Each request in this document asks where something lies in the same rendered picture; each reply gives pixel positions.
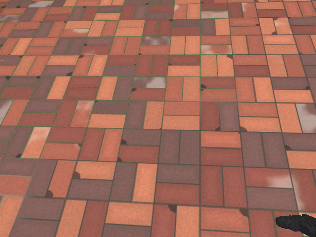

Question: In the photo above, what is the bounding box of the robot right hand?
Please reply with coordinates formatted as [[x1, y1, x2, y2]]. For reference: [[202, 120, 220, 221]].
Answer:
[[276, 213, 316, 237]]

